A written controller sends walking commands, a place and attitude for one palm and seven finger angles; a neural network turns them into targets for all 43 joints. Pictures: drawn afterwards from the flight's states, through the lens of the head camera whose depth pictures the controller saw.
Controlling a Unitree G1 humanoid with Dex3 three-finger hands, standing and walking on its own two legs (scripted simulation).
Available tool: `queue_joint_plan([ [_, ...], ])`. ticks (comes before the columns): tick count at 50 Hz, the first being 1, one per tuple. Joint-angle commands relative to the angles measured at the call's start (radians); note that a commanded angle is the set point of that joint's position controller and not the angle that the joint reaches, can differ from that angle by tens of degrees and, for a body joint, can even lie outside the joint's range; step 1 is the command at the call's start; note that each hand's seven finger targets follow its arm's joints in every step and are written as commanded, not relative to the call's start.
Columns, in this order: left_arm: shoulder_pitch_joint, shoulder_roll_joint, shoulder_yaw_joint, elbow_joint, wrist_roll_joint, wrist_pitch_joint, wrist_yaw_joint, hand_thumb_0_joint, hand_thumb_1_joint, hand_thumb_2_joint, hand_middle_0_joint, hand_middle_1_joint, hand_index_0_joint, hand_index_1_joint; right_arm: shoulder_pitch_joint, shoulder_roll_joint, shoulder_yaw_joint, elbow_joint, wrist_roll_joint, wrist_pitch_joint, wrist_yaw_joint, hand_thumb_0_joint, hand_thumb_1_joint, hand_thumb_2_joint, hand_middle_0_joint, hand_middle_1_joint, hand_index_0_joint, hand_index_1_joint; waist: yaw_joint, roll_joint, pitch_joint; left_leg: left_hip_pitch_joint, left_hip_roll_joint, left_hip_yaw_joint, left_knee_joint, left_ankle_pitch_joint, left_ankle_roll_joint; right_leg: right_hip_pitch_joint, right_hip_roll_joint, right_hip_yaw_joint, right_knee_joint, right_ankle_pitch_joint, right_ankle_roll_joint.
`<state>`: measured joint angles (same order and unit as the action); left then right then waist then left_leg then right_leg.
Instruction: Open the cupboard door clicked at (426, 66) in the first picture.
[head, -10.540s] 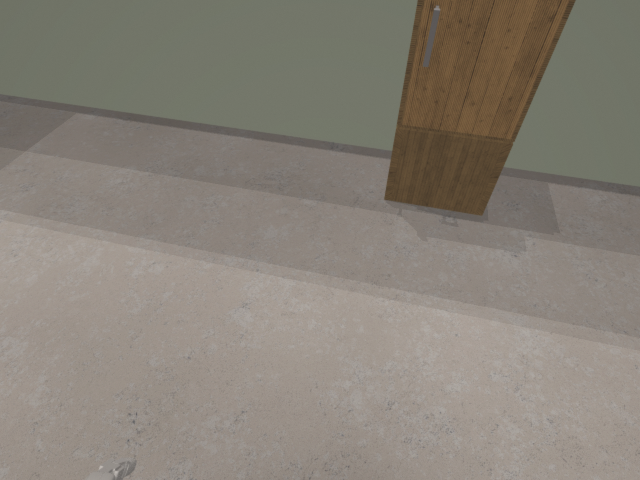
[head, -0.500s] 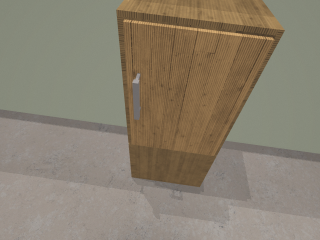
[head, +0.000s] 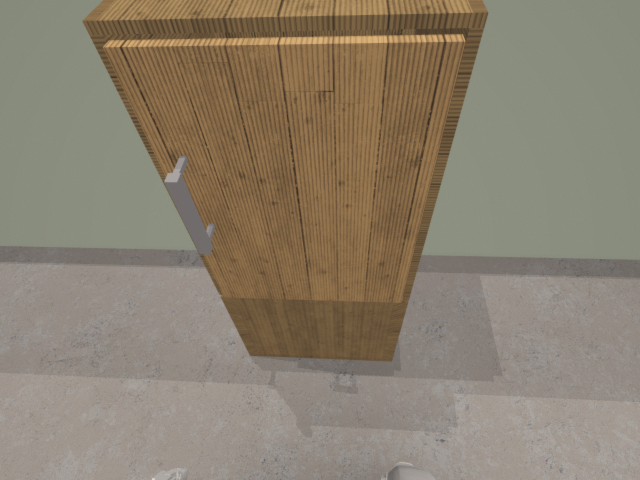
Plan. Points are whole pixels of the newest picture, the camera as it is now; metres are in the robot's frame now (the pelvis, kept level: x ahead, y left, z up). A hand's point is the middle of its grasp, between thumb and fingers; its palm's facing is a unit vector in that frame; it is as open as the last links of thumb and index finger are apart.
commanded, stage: come to a stop and stand still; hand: left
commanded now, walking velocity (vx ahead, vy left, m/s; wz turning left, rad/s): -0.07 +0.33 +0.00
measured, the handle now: (194, 208) +0.51 +0.22 +0.02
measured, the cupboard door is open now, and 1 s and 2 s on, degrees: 0 0 0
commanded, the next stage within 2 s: look again from close up in 1.30 s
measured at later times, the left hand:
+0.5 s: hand out of the picture -0.04 +0.22 -0.16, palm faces +0.10 -0.98 -0.18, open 7.4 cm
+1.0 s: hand out of the picture -0.02 +0.17 -0.15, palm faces +0.03 -0.97 -0.25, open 7.3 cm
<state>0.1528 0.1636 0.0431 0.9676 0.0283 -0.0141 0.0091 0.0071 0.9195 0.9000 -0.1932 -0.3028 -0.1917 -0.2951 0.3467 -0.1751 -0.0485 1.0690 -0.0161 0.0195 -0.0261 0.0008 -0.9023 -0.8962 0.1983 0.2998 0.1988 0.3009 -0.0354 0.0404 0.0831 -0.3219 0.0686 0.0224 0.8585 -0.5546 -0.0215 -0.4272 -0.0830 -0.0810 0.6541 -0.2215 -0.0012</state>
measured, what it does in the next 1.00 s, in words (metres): steps on the spot: left foot, then right foot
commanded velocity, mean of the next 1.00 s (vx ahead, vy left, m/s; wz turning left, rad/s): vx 0.05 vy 0.00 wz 0.00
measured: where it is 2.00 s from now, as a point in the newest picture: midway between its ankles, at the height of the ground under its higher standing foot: outside the picture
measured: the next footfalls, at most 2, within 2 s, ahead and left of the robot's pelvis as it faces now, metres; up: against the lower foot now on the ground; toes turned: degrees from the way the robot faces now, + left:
left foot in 0.32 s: -0.02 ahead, +0.12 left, +0.00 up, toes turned +2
right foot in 0.72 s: -0.02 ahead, -0.09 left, +0.00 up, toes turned -1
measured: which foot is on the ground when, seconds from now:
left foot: up 0.00-0.30, down 0.32-1.00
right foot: down 0.00-0.32, up 0.34-0.70, down 0.72-1.00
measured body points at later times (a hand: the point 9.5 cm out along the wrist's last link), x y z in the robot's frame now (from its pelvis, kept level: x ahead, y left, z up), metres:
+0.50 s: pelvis -0.06 +0.03 +0.02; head -0.06 +0.05 +0.47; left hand -0.04 +0.27 -0.14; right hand -0.04 -0.19 -0.12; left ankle -0.06 +0.12 -0.72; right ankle -0.04 -0.10 -0.64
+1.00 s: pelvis -0.03 -0.01 +0.01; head -0.03 -0.03 +0.46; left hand -0.02 +0.22 -0.13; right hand -0.05 -0.21 -0.16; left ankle -0.06 +0.12 -0.72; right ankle -0.06 -0.09 -0.72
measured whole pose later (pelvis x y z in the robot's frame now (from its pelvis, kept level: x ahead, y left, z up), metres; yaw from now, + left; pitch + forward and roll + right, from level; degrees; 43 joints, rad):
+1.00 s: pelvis -0.03 -0.01 +0.01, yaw +1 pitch +0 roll +0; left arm 0.29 0.13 0.00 1.10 0.01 -0.04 0.04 0.02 0.94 0.90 -0.20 -0.30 -0.20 -0.30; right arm 0.35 -0.14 0.01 1.09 -0.02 -0.03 -0.02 0.00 -0.91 -0.90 0.19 0.30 0.19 0.30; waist -0.02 0.06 -0.01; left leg -0.21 0.02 0.04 0.54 -0.33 -0.01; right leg -0.21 0.03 -0.05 0.55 -0.34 -0.06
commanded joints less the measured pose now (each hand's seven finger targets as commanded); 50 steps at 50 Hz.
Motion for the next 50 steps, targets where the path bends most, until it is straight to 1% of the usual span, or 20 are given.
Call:
queue_joint_plan([
  [1,0.107,0.184,0.039,-0.040,-0.005,-0.001,0.030,0.000,0.900,0.900,-0.200,-0.300,-0.200,-0.300,0.059,-0.056,-0.016,-0.052,-0.001,0.014,0.007,0.000,-0.900,-0.900,0.200,0.300,0.200,0.300,0.056,-0.357,-0.118,-0.192,-0.022,-0.025,0.338,0.040,-0.011,0.211,-0.307,0.287,-0.305,0.436,-0.151],
  [3,0.093,0.204,0.051,-0.050,-0.004,0.007,0.038,0.000,0.900,0.900,-0.200,-0.300,-0.200,-0.300,0.020,-0.065,-0.019,-0.067,0.000,0.025,0.018,0.000,-0.900,-0.900,0.200,0.300,0.200,0.300,0.058,-0.218,-0.152,-0.176,-0.033,-0.016,0.336,0.090,-0.023,0.195,-0.301,0.244,-0.307,0.351,-0.163],
  [9,0.057,0.222,0.062,-0.077,0.013,0.027,0.043,0.000,0.900,0.900,-0.200,-0.300,-0.200,-0.300,-0.017,-0.046,-0.017,-0.104,-0.006,0.036,0.036,0.000,-0.900,-0.900,0.200,0.300,0.200,0.300,0.059,-0.219,-0.116,-0.072,-0.053,0.024,0.078,0.122,-0.016,0.071,-0.273,0.244,-0.414,-0.145,-0.149],
  [12,0.005,0.236,0.065,-0.095,0.017,0.046,0.037,0.000,0.900,0.900,-0.200,-0.300,-0.200,-0.300,0.099,-0.039,-0.017,-0.084,0.000,0.024,0.037,0.000,-0.900,-0.900,0.200,0.300,0.200,0.300,0.009,-0.256,-0.113,0.150,-0.086,0.072,-0.176,0.125,0.018,-0.058,-0.221,0.221,-0.443,-0.293,-0.095],
  [14,0.005,0.189,0.051,-0.095,0.005,0.061,0.030,0.000,0.900,0.900,-0.200,-0.300,-0.200,-0.300,0.190,-0.043,-0.009,-0.057,-0.002,0.015,0.026,0.000,-0.900,-0.900,0.200,0.300,0.200,0.300,-0.031,-0.117,-0.103,0.302,-0.094,0.094,-0.440,0.197,0.024,-0.141,-0.122,0.139,-0.293,-0.359,-0.031],
  [16,0.015,0.056,0.025,-0.110,-0.014,0.072,0.021,0.000,0.900,0.900,-0.200,-0.300,-0.200,-0.300,0.090,-0.157,-0.024,-0.120,-0.024,0.005,0.009,0.000,-0.900,-0.900,0.200,0.300,0.200,0.300,-0.014,0.344,0.036,0.015,0.241,-0.377,-0.755,-0.169,0.149,-0.237,0.081,-0.004,0.184,-0.313,0.039],
  [17,-0.013,0.080,0.030,-0.119,-0.012,0.068,0.015,0.000,0.900,0.900,-0.200,-0.300,-0.200,-0.300,-0.004,-0.173,-0.021,-0.158,-0.027,0.006,0.000,0.000,-0.900,-0.900,0.200,0.300,0.200,0.300,0.011,0.213,0.110,-0.165,0.292,-0.402,-0.813,-0.193,0.222,-0.201,0.047,0.109,0.316,-0.232,0.009],
  [18,0.020,0.079,0.031,-0.113,-0.004,0.063,0.002,0.000,0.900,0.900,-0.200,-0.300,-0.200,-0.300,-0.069,-0.161,-0.013,-0.169,-0.029,-0.007,0.000,0.000,-0.900,-0.900,0.200,0.300,0.200,0.300,0.057,0.161,0.079,-0.175,0.270,-0.404,-0.812,-0.166,0.239,-0.188,0.041,0.129,0.407,-0.155,0.005],
  [20,0.108,0.075,0.029,-0.043,0.010,0.044,-0.011,0.000,0.900,0.900,-0.200,-0.300,-0.200,-0.300,-0.091,-0.115,0.001,-0.154,-0.018,-0.035,0.001,0.000,-0.900,-0.900,0.200,0.300,0.200,0.300,0.079,0.058,0.011,-0.034,0.174,-0.247,-0.719,0.028,0.186,-0.185,0.053,0.111,0.495,-0.059,0.003],
  [24,0.107,0.056,0.014,-0.021,0.003,0.021,-0.018,0.000,0.900,0.900,-0.200,-0.300,-0.200,-0.300,0.043,-0.097,0.006,-0.098,-0.011,-0.060,-0.009,0.000,-0.900,-0.900,0.200,0.300,0.200,0.300,0.022,0.023,-0.038,0.181,0.162,-0.204,-0.672,0.201,0.195,-0.224,0.051,0.067,0.426,-0.073,0.008],
  [30,0.062,0.018,-0.009,-0.017,-0.005,0.010,-0.009,0.000,0.900,0.900,-0.200,-0.300,-0.200,-0.300,0.137,-0.078,0.012,-0.031,-0.020,-0.059,-0.016,0.000,-0.900,-0.900,0.200,0.300,0.200,0.300,-0.018,0.076,-0.032,0.207,0.206,-0.217,-0.627,0.434,0.217,-0.061,0.039,0.039,0.090,-0.218,0.000],
  [34,0.211,0.011,-0.013,0.064,-0.012,-0.009,0.005,0.000,0.900,0.900,-0.200,-0.300,-0.200,-0.300,0.110,-0.053,0.021,-0.006,-0.001,-0.051,-0.014,0.000,-0.900,-0.900,0.200,0.300,0.200,0.300,0.049,-0.019,-0.106,0.049,0.118,-0.129,-0.475,0.424,0.133,0.310,0.042,0.059,-0.265,-0.006,-0.004],
  [35,0.320,0.064,-0.027,0.149,-0.003,-0.019,0.055,0.000,0.900,0.900,-0.200,-0.300,-0.200,-0.300,-0.098,-0.102,0.020,-0.067,0.014,-0.065,0.002,0.000,-0.900,-0.900,0.200,0.300,0.200,0.300,0.122,-0.029,0.012,-0.008,0.052,0.006,-0.304,0.348,0.055,0.200,-0.021,0.139,-0.308,0.146,-0.019],
  [36,0.269,0.113,-0.034,0.101,-0.012,-0.028,0.044,0.000,0.900,0.900,-0.200,-0.300,-0.200,-0.300,-0.056,-0.018,0.033,-0.098,-0.002,-0.043,0.017,0.000,-0.900,-0.900,0.200,0.300,0.200,0.300,0.050,-0.099,0.024,-0.053,-0.024,0.013,-0.225,0.122,0.034,0.098,-0.115,0.298,-0.407,-0.263,-0.077],
  [37,0.212,0.120,-0.032,0.069,-0.011,-0.026,0.036,0.000,0.900,0.900,-0.200,-0.300,-0.200,-0.300,0.004,0.007,0.033,-0.090,-0.011,-0.037,0.023,0.000,-0.900,-0.900,0.200,0.300,0.200,0.300,0.009,-0.057,0.026,0.003,-0.041,0.027,-0.191,0.161,0.035,0.029,-0.140,0.300,-0.422,-0.361,-0.115],
  [38,0.190,0.123,-0.026,0.065,-0.010,-0.040,0.035,0.000,0.900,0.900,-0.200,-0.300,-0.200,-0.300,0.062,0.025,0.041,-0.063,-0.015,-0.032,0.029,0.000,-0.900,-0.900,0.200,0.300,0.200,0.300,-0.008,-0.039,-0.067,0.052,-0.037,0.039,-0.188,0.174,0.034,0.064,-0.129,0.282,-0.402,-0.347,-0.135],
  [39,0.171,0.111,-0.023,0.065,-0.013,-0.050,0.039,0.000,0.900,0.900,-0.200,-0.300,-0.200,-0.300,0.096,0.022,0.042,-0.041,-0.013,-0.035,0.029,0.000,-0.900,-0.900,0.200,0.300,0.200,0.300,-0.025,-0.118,-0.076,0.052,-0.028,0.010,-0.205,0.223,0.036,0.096,-0.101,0.264,-0.370,-0.218,-0.132],
  [41,0.164,0.072,-0.032,0.070,-0.018,-0.052,0.042,0.000,0.900,0.900,-0.200,-0.300,-0.200,-0.300,0.118,0.008,0.046,-0.028,-0.008,-0.045,0.020,0.000,-0.900,-0.900,0.200,0.300,0.200,0.300,-0.025,-0.164,-0.099,0.096,-0.020,-0.006,-0.281,0.281,0.039,0.128,-0.075,0.221,-0.314,-0.062,-0.118],
  [45,0.178,0.071,-0.030,0.078,-0.019,-0.043,0.039,0.000,0.900,0.900,-0.200,-0.300,-0.200,-0.300,0.087,-0.010,0.053,-0.012,-0.003,-0.061,0.004,0.000,-0.900,-0.900,0.200,0.300,0.200,0.300,0.013,0.039,-0.046,0.071,0.026,-0.060,-0.388,0.455,0.053,0.190,-0.008,0.154,-0.198,0.094,-0.074],
  [50,0.214,0.076,-0.032,0.104,-0.020,-0.043,0.040,0.000,0.900,0.900,-0.200,-0.300,-0.200,-0.300,0.064,-0.021,0.056,0.000,0.001,-0.059,-0.009,0.000,-0.900,-0.900,0.200,0.300,0.200,0.300,0.024,-0.100,-0.035,0.083,0.018,-0.040,-0.398,0.461,0.044,0.252,-0.032,0.158,-0.206,0.342,-0.063],
])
